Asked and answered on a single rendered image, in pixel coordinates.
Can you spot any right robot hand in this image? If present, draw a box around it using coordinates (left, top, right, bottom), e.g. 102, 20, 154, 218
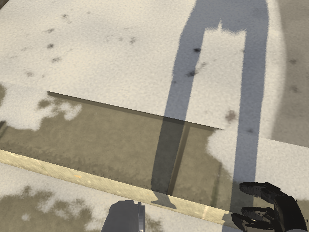
231, 182, 308, 232

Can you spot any left robot thigh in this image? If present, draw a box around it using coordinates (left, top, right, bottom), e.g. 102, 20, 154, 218
100, 200, 146, 232

